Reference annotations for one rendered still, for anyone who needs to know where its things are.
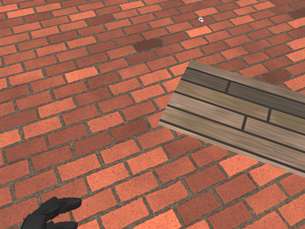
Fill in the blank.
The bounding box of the left robot hand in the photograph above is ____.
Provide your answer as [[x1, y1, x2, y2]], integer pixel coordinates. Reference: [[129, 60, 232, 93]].
[[20, 197, 82, 229]]

